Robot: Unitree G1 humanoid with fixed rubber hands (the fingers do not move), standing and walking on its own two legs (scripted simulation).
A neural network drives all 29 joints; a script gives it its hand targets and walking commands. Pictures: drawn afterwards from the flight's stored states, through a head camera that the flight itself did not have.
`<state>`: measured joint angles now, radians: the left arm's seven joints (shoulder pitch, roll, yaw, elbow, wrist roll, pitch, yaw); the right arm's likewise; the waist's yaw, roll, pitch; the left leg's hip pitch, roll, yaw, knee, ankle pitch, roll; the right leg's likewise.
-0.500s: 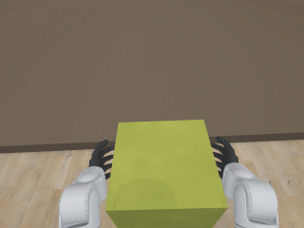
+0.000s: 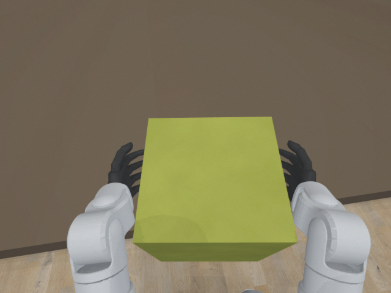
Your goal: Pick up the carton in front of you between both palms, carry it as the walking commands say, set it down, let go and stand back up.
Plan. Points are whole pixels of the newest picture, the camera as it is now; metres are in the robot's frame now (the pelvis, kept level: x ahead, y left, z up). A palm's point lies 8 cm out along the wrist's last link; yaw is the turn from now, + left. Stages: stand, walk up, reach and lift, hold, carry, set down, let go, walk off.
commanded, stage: carry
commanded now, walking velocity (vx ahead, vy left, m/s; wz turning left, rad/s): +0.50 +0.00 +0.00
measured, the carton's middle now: (209, 198) +0.30 -0.01 +0.06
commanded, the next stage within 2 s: none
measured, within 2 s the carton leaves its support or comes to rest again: neither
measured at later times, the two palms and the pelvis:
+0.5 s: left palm (155, 68) +0.69 +0.12 +0.10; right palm (256, 63) +0.72 -0.18 +0.10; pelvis +0.32 -0.05 -0.01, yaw +2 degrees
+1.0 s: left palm out of the picture +1.09 +0.11 +0.20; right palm out of the picture +1.05 -0.19 +0.20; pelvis +0.71 +0.01 +0.08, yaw -1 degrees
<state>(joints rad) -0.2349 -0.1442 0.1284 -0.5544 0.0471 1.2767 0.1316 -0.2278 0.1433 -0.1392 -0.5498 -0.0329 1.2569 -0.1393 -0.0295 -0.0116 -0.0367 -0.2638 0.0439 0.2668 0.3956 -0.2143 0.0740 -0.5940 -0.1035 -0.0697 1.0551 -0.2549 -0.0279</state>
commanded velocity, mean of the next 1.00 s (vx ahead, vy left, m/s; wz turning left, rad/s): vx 0.50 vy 0.00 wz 0.00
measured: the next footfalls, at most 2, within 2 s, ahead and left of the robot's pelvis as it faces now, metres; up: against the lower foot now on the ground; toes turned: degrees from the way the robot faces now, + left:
right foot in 0.24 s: +0.36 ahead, -0.11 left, +0.00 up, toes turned -7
left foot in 0.74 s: +0.76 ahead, +0.06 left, +0.10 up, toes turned +5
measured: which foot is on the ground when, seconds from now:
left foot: down 0.00-0.26, up 0.28-0.72, down 0.74-1.00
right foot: up 0.00-0.22, down 0.24-0.74, up 0.76-1.00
